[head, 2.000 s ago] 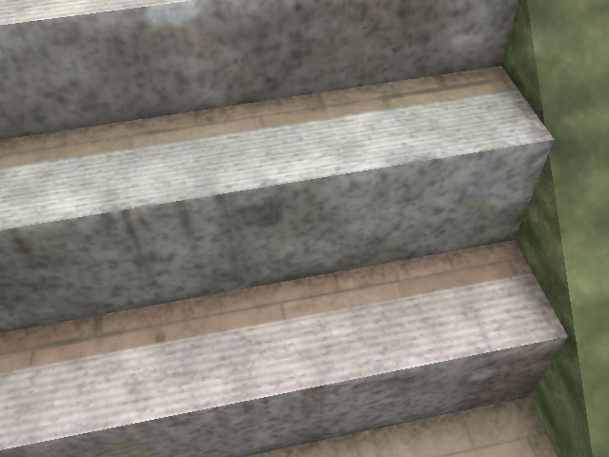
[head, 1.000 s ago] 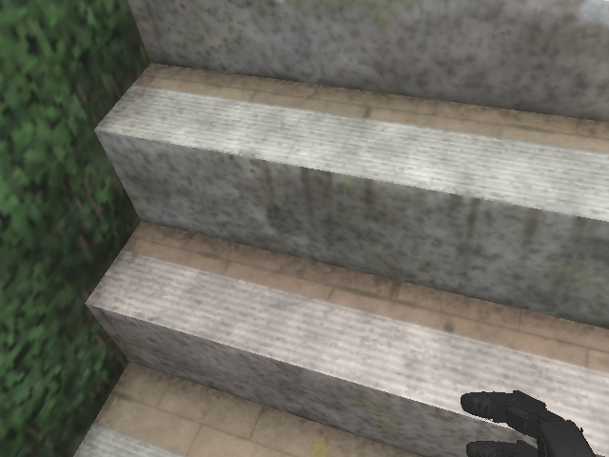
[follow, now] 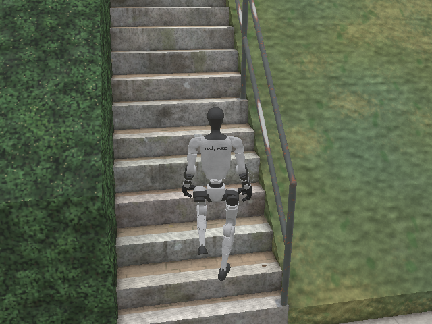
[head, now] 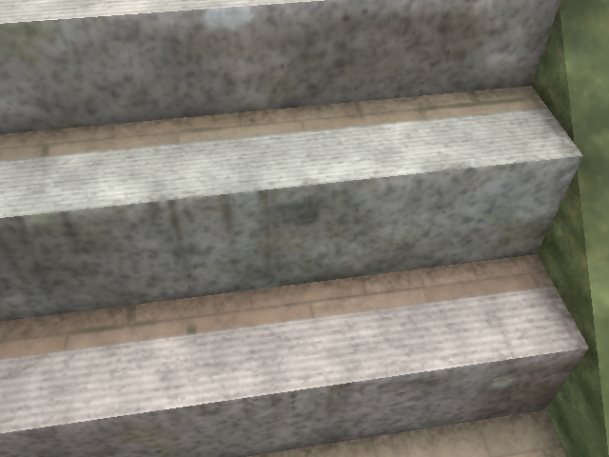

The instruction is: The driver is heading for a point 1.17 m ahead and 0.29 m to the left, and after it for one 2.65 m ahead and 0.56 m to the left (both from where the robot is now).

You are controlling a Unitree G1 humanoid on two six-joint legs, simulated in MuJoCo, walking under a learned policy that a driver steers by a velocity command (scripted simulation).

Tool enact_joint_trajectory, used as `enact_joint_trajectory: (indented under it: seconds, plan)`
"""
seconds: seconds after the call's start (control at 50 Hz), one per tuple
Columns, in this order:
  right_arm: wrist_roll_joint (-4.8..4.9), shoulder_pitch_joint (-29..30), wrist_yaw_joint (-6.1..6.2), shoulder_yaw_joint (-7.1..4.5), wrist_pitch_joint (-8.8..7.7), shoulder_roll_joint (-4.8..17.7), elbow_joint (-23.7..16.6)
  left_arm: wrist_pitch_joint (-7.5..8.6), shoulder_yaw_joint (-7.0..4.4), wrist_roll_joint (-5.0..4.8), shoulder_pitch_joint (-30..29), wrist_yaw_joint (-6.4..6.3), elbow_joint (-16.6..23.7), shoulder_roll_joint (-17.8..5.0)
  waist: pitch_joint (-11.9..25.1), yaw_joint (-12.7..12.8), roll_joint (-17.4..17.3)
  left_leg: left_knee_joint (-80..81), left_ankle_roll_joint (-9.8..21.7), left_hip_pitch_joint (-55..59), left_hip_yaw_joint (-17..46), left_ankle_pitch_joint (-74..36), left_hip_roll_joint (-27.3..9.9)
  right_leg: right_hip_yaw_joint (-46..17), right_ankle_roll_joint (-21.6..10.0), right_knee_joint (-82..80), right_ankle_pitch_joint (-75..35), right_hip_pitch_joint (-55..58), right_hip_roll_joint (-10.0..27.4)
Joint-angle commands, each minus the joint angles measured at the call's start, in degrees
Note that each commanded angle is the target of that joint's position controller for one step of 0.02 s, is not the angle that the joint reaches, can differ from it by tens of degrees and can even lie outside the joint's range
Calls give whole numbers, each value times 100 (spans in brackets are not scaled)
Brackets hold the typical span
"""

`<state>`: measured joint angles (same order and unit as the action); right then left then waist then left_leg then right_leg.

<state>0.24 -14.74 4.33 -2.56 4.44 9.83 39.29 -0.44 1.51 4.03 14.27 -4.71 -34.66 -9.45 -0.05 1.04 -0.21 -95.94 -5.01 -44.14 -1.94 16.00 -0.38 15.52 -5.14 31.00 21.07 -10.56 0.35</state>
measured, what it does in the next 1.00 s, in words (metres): steps to the left, turning left: left foot, then right foot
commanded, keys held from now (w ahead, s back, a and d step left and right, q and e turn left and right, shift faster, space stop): w+q+shift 0.56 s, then w+e+shift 0.44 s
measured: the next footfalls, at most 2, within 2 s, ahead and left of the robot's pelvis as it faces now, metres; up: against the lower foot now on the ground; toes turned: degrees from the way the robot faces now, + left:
left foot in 0.26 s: +0.05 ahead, +0.10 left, +0.00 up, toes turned +16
right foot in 0.56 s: +0.11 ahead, -0.11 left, +0.00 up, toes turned +32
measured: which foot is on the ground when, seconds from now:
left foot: up 0.00-0.24, down 0.26-0.54, up 0.56-0.96, down 0.98-1.00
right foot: down 0.00-0.26, up 0.28-0.54, down 0.56-0.96, up 0.98-1.00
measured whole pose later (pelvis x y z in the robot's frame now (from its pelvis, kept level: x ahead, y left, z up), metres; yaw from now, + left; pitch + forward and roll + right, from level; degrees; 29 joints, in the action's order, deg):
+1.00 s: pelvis +0.03 +0.12 +0.00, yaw +25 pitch +4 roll +1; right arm -1.7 -4.1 -1.3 0.9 0.8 10.5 26.6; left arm -3.5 -6.6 0.3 24.0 -6.9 -39.8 -17.7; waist -0.3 4.4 -2.2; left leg -28.6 -1.4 -17.9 0.7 12.5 -1.7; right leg -10.5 2.6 42.9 25.9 -17.5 6.8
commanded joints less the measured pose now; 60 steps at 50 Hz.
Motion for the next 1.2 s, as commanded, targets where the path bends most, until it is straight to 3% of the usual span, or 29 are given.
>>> enact_joint_trajectory:
  seconds: [0.02,0.12,0.22,0.26,0.28,0.3,0.32,0.38,0.46,0.5,0.52,0.54,0.56,0.58,0.6,0.62,0.64,0.68,0.76,0.82,0.9,0.94,0.96,0.98,1.0,1.02,1.06,1.14,1.2]
  plan:
    - [-6,491,-56,-142,-21,574,-723,40,-247,17,-485,-190,656,-843,-355,19,244,305,-165,-776,154,-161,-327,-1194,-891,-1203,-2123,111,1972]
    - [-74,920,-330,57,-131,247,-986,54,-421,-53,-1096,-145,559,-1345,337,-188,339,2356,78,407,-545,558,-432,-693,-820,-756,-5356,444,2109]
    - [36,-422,-412,-215,-123,885,-620,-118,-389,-342,-1710,171,402,-1378,1123,-748,653,5857,838,2276,-919,178,115,-65,-419,999,-7812,1526,1682]
    - [50,-780,-399,-390,-175,1181,-365,-155,-256,-553,-1675,325,416,-1016,653,-826,-126,7422,1432,3367,-164,-1406,196,-348,8,2801,-4073,90,1220]
    - [85,-946,-379,-500,-233,1661,-382,-7,-89,-333,-1882,396,686,-406,361,-519,-1224,6491,1846,4406,1480,-5330,-494,-488,403,4545,696,-2312,347]
    - [-142,-465,-344,-481,-314,1970,-974,240,-102,-258,-1969,448,716,-651,1135,-450,-872,7048,3044,4580,3965,-4963,-1476,-1694,1020,6039,1620,-3164,-479]
    - [-139,112,-311,-511,-341,2109,-1131,401,-138,-370,-1351,539,504,-706,1308,-138,-570,7321,3193,4333,3958,-2942,-1703,-2173,1024,6839,1449,-3516,-273]
    - [162,733,-233,-308,-245,1540,-1333,406,-162,-293,-1430,424,591,-846,285,57,11,7237,2339,3238,2895,-1036,-891,-1912,904,6238,362,-3755,-174]
    - [-73,944,-249,-153,-147,1291,-1488,46,-76,-301,-1143,128,382,-567,187,152,-527,6981,1806,1647,1816,-2519,-117,-1077,627,3574,-73,-1661,-411]
    - [-150,1157,-380,-51,-112,1250,-1686,-45,-225,-340,-14,-79,21,-711,640,504,-1105,6612,1646,1165,2153,-3352,-220,-1035,567,2100,98,-57,-508]
    - [-115,1397,-498,15,-147,1159,-1783,-23,-364,-420,825,-155,-353,-830,877,860,-1034,5824,1330,879,2049,-3123,-48,-1152,498,667,-905,952,-437]
    - [21,1654,-697,134,-205,779,-2036,37,-473,-314,1402,-168,-664,-1022,962,984,174,3896,826,297,1513,-1212,574,-2609,193,-601,-2409,1921,481]
    - [-205,1236,-877,139,-313,576,-2044,58,-442,-227,762,-219,-665,-972,591,224,649,1683,482,-268,1525,1638,739,-3667,37,-552,-5402,1827,1546]
    - [-403,142,-978,109,-402,631,-1704,92,-377,-161,865,-304,-550,-754,886,-184,313,-770,90,-850,1748,2491,954,-4137,-605,147,-8616,1731,2675]
    - [-329,-976,-1009,6,-370,827,-1337,139,-419,-136,713,-295,-283,-895,1152,-571,173,-2033,-219,-1026,2123,2480,1185,-4696,-1223,69,-8692,1607,2981]
    - [-150,-845,-980,-24,-289,901,-1412,181,-544,-276,290,-297,-158,-1269,657,-761,522,-2725,-348,-1542,2269,2179,936,-5263,-1567,-557,-5845,1153,3083]
    - [-84,-357,-881,13,-162,956,-1539,108,-549,-452,-112,-345,-71,-1176,73,-694,314,-2998,-389,-1752,2302,1681,695,-5407,-1420,-865,-3102,578,2854]
    - [44,1120,-791,65,-134,1046,-1923,113,-583,-350,431,-301,-178,-1253,-909,-224,-590,-1862,-281,-1972,2192,486,785,-4078,-992,-788,-872,-143,1798]
    - [-99,1462,-773,411,-194,367,-2225,82,-642,-333,628,-304,-197,-1344,-210,-272,786,515,-320,-1021,845,-135,-54,-3160,-424,-954,-3070,151,1284]
    - [-145,1634,-676,572,-218,-106,-2175,-99,-758,-302,901,-238,-343,-1461,237,85,1791,3204,-267,1334,156,694,-12,-2466,-64,-1467,-4601,-169,1152]
    - [-331,828,-600,182,-391,463,-1856,-272,-1023,-500,520,-355,-234,-1921,547,-330,2144,5496,94,2548,284,331,212,-2903,-15,-1122,-6400,627,1609]
    - [-204,422,-531,-5,-415,713,-1486,-267,-984,-655,421,-332,-86,-1690,632,-459,1546,7727,376,3413,140,-888,189,-2842,193,-141,-5217,515,1274]
    - [-156,115,-517,-48,-394,819,-1304,-225,-902,-510,461,-264,22,-1413,805,-402,899,7867,464,4434,508,-1827,-261,-2746,268,816,-3466,-405,895]
    - [-73,72,-525,-24,-361,1013,-1185,-204,-729,-232,411,-153,136,-729,833,-191,-781,7077,638,5458,987,-5767,-1197,-2169,345,2395,749,-2211,9]
    - [-292,-158,-471,-26,-349,1270,-1143,-122,-621,-116,833,-82,45,-195,1280,55,-1458,6022,923,5507,1261,-9190,-2314,-2162,628,4667,2093,-3100,-431]
    - [-432,184,-434,-106,-384,1404,-1297,-128,-639,-225,1602,-58,-175,-491,2008,196,-1957,6738,1757,4908,1858,-7074,-2925,-2232,920,6242,2184,-3158,-267]
    - [-475,1253,-453,61,-415,769,-1465,-249,-731,-580,870,-145,-175,-811,642,257,-1578,7411,1686,3757,1320,-2220,-2074,-2040,1216,7242,1500,-4039,101]
    - [-375,1305,-226,159,-481,716,-1296,-318,-590,-331,22,-106,143,-857,243,88,-729,7135,1902,3152,228,-3500,-1909,-1653,1460,7364,-103,-3630,158]
    - [-350,1039,-47,92,-511,963,-1206,-299,-474,-386,-457,41,518,-779,334,-70,-657,7242,2016,3562,283,-3048,-2321,-1776,1430,7001,-298,-4018,340]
